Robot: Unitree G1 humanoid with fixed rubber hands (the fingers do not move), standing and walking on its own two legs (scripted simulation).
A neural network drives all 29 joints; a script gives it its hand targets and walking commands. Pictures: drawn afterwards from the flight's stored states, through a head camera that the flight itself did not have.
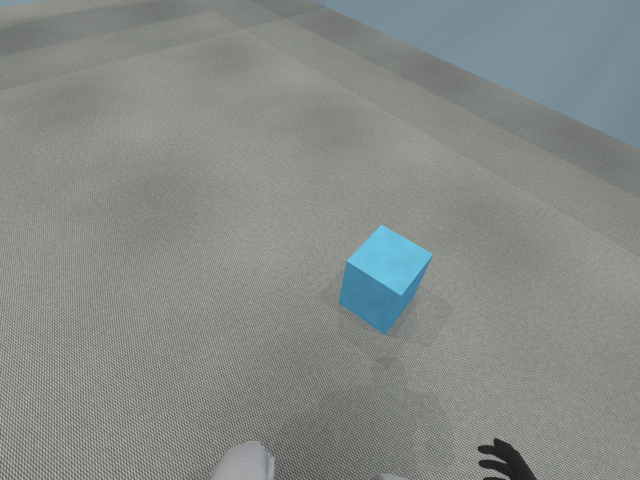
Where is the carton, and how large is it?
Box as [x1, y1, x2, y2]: [339, 225, 432, 334]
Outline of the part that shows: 381,225 347,260 339,303 385,334 414,295 432,254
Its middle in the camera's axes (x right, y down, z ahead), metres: +0.22 +0.15 +1.33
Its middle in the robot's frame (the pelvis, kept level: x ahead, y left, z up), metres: +0.83 -0.19 -0.60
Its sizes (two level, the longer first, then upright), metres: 0.210 0.200 0.250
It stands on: the floor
